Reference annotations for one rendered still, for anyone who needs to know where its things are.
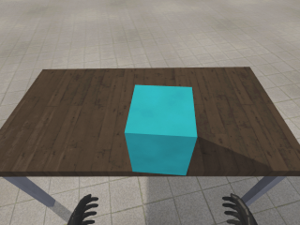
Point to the robot left hand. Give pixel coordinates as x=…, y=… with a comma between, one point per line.
x=78, y=215

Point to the carton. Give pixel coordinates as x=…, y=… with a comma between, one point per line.
x=161, y=129

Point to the table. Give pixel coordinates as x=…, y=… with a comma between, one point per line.
x=71, y=123

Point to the robot right hand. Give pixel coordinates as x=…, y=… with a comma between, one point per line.
x=243, y=214

